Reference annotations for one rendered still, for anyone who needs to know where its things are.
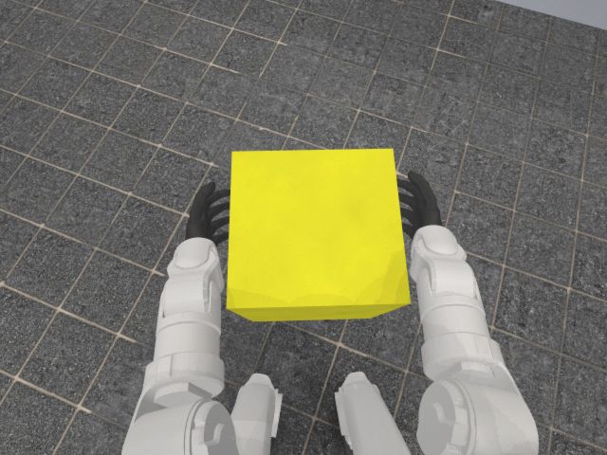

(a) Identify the robot right hand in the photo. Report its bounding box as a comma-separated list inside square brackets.
[396, 171, 443, 239]

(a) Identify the left robot upper arm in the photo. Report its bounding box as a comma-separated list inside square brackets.
[122, 398, 239, 455]

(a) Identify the carton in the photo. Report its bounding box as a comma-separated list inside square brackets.
[227, 149, 411, 321]

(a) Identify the robot left hand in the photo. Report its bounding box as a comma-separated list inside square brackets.
[185, 182, 230, 246]

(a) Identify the right robot forearm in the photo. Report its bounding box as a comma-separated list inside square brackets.
[410, 225, 539, 452]

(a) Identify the robot left thigh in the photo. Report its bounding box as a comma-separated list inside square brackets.
[230, 383, 283, 455]

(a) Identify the left robot forearm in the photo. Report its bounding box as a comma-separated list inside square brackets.
[121, 238, 225, 455]

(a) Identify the robot left shin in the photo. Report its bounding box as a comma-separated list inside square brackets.
[235, 373, 275, 403]

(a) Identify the right robot upper arm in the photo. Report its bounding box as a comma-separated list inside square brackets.
[416, 377, 539, 455]

